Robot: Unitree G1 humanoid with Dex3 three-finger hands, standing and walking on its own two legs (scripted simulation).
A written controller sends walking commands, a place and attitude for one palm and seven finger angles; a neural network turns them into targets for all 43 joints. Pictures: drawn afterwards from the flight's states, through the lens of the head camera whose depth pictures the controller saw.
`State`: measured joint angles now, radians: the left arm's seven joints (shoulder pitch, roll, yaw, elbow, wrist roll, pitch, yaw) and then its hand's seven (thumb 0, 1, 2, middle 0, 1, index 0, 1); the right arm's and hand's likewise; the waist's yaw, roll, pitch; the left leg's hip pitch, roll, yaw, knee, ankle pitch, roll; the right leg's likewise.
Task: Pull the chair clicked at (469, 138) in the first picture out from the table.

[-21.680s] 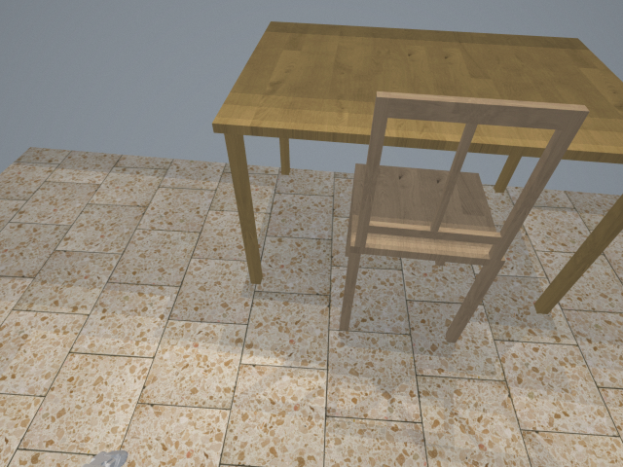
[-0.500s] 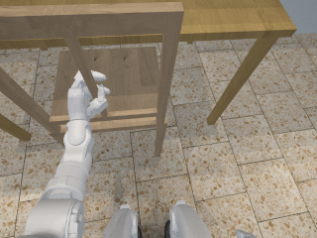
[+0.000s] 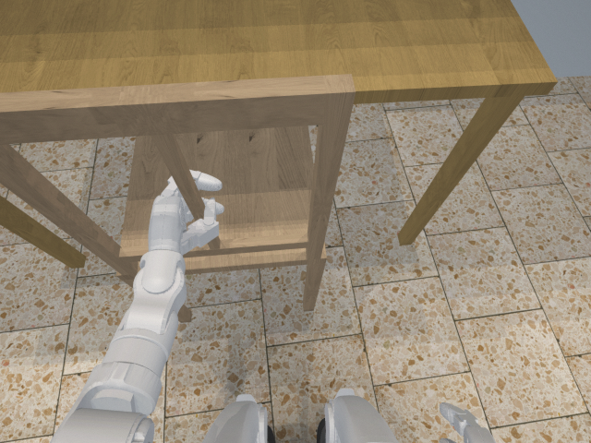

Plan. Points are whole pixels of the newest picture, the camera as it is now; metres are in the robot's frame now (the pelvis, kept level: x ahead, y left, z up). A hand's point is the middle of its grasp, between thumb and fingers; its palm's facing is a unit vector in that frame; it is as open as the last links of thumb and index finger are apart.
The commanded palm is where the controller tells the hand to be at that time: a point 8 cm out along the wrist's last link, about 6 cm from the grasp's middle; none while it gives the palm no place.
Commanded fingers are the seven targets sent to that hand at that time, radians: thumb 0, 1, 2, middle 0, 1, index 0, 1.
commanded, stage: step backward, pulling the chair out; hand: left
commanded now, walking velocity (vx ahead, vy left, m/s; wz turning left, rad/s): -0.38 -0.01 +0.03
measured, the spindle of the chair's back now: (194, 201) +0.44 +0.13 +0.01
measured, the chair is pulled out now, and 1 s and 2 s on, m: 0.04 0.19 0.21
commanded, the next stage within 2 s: none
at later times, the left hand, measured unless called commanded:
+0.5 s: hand (215, 248) +0.37 +0.10 +0.00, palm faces -0.08 -0.99 -0.13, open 4.9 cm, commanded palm +0.35 +0.15 +0.00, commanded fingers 0.00 0.90 0.90 -0.50 -1.45 -0.50 -1.45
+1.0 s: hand (214, 324) +0.27 +0.10 +0.01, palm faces -0.07 -0.99 -0.15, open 5.0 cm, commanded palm +0.28 +0.15 +0.01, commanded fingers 0.00 0.90 0.90 -0.50 -1.45 -0.50 -1.45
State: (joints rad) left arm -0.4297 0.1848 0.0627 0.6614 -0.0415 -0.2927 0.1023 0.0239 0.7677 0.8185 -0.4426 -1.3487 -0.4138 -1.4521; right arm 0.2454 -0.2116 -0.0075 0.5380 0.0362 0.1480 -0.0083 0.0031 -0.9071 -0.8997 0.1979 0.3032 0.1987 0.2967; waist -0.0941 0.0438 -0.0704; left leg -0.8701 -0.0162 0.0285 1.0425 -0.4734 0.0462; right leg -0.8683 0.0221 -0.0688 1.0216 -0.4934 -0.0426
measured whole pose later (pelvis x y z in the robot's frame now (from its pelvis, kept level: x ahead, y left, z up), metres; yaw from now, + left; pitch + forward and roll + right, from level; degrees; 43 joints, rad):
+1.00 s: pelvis -0.08 +0.00 +0.06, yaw -1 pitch +5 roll -1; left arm -0.44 0.12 -0.05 1.04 -0.08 -0.24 0.09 0.04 0.75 0.82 -0.30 -1.11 -0.50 -1.45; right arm 0.24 -0.26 0.00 0.72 0.08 0.01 -0.12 0.00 -0.90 -0.90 0.20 0.30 0.20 0.30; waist -0.06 0.04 0.05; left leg -0.46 -0.02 0.04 0.55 -0.17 0.04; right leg -0.45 0.03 -0.04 0.50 -0.13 -0.03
